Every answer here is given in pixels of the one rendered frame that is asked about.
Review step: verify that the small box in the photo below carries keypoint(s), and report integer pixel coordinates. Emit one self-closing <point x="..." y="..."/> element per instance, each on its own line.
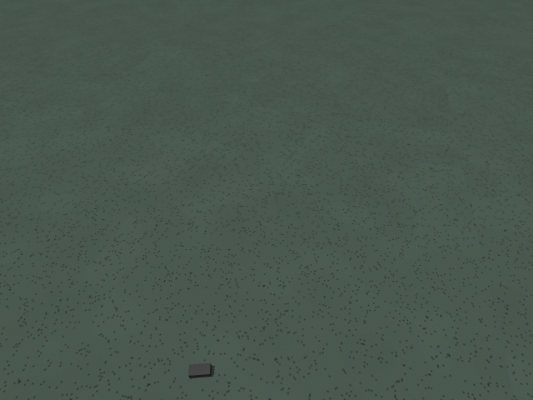
<point x="200" y="370"/>

